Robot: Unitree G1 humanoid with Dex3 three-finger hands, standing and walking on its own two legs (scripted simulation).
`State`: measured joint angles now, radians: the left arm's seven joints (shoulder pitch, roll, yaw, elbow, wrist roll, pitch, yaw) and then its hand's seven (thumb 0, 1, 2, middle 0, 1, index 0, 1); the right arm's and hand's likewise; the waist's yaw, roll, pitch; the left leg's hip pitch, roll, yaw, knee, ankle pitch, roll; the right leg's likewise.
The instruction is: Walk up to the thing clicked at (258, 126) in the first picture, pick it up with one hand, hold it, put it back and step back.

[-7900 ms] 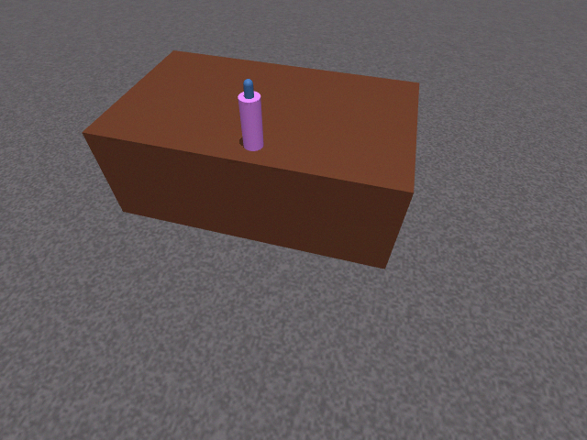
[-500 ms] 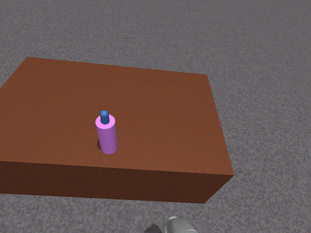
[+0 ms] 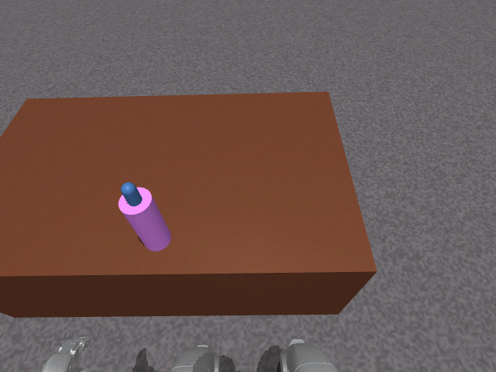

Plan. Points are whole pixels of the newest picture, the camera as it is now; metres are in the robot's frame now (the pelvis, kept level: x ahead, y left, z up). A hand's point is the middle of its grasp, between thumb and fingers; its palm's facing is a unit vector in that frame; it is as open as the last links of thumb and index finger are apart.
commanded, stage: walk up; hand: left
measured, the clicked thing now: (144, 215) +0.47 +0.26 -0.16
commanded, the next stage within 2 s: stand in 1.62 s
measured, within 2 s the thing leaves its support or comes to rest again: neither
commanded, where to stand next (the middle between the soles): +0.05 +0.06 m, yaw +0 degrees
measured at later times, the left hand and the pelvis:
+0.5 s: hand out of the picture +0.04 +0.32 -0.13, palm faces -0.04 -0.91 -0.40, open 7.4 cm; pelvis -0.03 +0.04 +0.01, yaw -2 degrees
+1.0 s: hand out of the picture +0.10 +0.30 -0.11, palm faces -0.06 -0.94 -0.35, open 7.4 cm; pelvis -0.02 +0.05 +0.03, yaw -3 degrees
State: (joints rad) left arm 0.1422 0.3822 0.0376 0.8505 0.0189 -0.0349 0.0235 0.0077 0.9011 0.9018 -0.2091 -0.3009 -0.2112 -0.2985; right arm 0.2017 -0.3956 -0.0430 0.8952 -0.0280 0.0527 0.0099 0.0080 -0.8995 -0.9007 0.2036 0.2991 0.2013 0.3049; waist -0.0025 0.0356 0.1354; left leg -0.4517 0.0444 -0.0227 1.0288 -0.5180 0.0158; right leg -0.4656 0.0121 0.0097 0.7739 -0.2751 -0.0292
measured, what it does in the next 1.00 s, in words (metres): steps on the spot: left foot, then right foot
